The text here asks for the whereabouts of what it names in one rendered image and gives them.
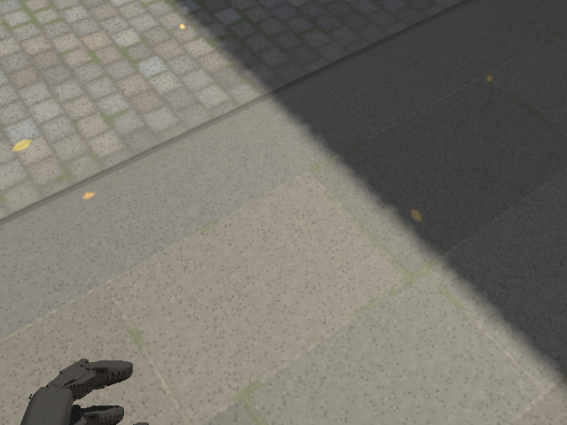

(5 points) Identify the left robot hand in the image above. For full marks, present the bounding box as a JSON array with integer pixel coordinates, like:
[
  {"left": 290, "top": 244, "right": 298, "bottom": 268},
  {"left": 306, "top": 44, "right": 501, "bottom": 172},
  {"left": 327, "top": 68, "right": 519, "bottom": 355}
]
[{"left": 20, "top": 359, "right": 149, "bottom": 425}]

